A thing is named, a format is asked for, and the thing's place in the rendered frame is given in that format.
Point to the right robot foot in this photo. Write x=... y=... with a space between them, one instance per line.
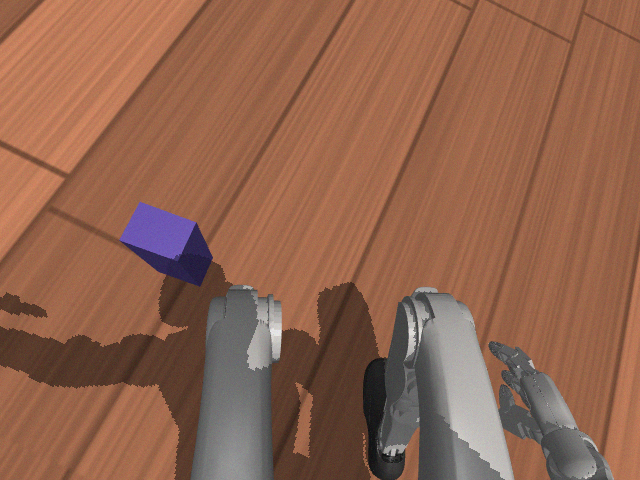
x=382 y=466

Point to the right robot arm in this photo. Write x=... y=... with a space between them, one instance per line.
x=572 y=455

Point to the right robot hand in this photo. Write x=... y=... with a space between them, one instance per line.
x=538 y=392

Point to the carton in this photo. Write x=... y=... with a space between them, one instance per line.
x=171 y=244

